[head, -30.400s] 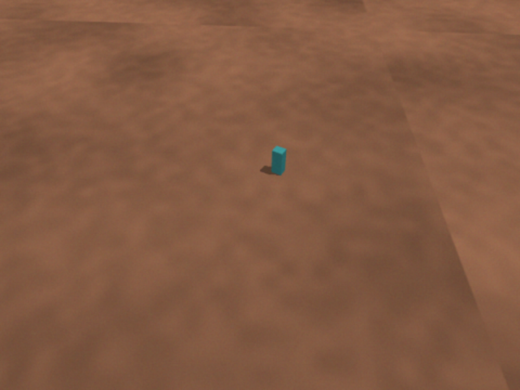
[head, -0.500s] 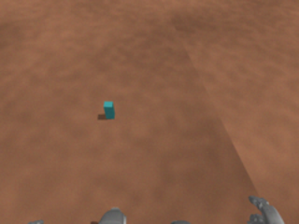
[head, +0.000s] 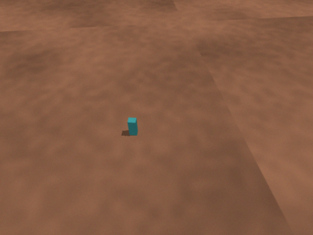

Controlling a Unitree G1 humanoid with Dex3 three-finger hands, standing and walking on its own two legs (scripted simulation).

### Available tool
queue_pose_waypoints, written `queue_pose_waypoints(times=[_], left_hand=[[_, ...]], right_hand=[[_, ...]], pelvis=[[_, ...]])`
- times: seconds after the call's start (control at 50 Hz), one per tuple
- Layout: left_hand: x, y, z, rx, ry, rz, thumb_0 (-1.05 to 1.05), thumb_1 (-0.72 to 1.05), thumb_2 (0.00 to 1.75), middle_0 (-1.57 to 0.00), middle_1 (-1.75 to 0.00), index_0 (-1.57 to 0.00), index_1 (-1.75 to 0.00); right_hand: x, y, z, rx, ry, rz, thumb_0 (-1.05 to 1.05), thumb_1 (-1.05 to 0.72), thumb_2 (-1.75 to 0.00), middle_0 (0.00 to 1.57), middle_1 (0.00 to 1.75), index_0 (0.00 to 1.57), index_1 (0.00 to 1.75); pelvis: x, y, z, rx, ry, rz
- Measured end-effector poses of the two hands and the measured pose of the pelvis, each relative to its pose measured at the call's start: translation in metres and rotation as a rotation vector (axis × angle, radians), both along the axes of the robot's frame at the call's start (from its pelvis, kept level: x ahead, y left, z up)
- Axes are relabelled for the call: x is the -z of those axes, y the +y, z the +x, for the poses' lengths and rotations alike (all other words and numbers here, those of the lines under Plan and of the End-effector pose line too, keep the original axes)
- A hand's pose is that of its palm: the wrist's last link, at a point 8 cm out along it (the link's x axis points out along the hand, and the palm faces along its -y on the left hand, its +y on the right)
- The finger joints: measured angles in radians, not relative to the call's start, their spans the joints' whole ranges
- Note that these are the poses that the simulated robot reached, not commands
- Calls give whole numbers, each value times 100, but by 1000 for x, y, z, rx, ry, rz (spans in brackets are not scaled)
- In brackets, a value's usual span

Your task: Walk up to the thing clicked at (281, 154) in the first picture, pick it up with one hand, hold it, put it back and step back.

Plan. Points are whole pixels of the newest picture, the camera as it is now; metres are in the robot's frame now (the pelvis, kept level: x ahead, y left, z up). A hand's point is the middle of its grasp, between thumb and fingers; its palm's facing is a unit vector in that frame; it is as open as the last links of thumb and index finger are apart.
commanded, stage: step back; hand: left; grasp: from the side
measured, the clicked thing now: (132, 126) +1.01 +0.20 -0.68
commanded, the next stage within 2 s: stand in 0.70 s
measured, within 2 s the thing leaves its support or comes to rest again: neither
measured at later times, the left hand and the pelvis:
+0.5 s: hand out of the picture +0.15 +0.23 -0.14, palm faces +0.01 -0.93 -0.38, open 7.4 cm; pelvis +0.06 -0.02 +0.00, yaw +1 degrees
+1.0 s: hand out of the picture +0.16 +0.25 -0.14, palm faces -0.01 -0.95 -0.32, open 7.4 cm; pelvis +0.07 +0.00 +0.02, yaw +0 degrees
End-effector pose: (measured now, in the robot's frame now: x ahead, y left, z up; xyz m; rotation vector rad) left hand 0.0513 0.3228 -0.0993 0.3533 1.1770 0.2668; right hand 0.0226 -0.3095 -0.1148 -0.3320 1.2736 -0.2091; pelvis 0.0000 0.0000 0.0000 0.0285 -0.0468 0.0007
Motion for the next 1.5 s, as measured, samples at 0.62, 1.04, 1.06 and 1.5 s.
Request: queue_pose_waypoints(times=[0.62, 1.04, 1.06, 1.5], left_hand=[[8, -30, 107, 23, -63, -34, 1, 90, 90, -20, -30, -20, -30], [2, -28, 97, 32, 11, -86, 1, 90, 90, -20, -30, -20, -30], [2, -28, 95, 32, 15, -84, 1, 90, 90, -20, -30, -20, -30], [-5, -40, 76, 41, 51, -56, 1, 90, 90, -20, -30, -20, -30]], right_hand=[[11, -1, 105, -13, -31, 10, 0, -90, -90, 20, 30, 20, 30], [-21, 19, 151, -31, -147, 27, 0, -90, -90, 20, 30, 21, 30], [-21, 19, 151, -30, -147, 29, 0, -90, -90, 20, 30, 21, 30], [-8, -2, 92, 17, -11, 48, 0, -90, -90, 20, 30, 20, 30]], pelvis=[[4, -10, 63, 0, 11, -12], [-18, 1, 71, 9, -19, -24], [-18, 0, 70, 9, -20, -24], [-20, -17, 59, 8, -13, -23]])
